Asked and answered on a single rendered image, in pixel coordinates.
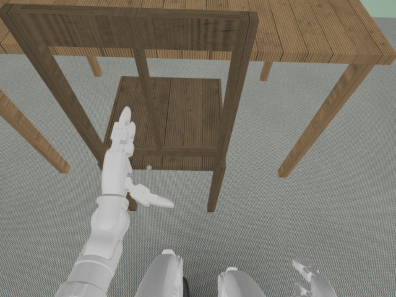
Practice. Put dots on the table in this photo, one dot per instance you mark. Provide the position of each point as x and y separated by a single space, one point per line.
318 31

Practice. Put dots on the right robot hand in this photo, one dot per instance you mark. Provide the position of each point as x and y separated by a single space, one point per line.
320 286

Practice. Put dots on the left robot shin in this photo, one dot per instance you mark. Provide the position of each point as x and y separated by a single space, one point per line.
176 292

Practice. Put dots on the left robot thigh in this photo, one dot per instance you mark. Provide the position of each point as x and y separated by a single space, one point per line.
164 273

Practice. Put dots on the robot left forearm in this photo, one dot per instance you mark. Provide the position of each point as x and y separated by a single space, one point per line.
99 258

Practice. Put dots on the chair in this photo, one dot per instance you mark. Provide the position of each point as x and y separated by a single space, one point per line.
181 123

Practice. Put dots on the left robot hand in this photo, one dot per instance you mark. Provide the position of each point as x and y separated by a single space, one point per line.
116 165

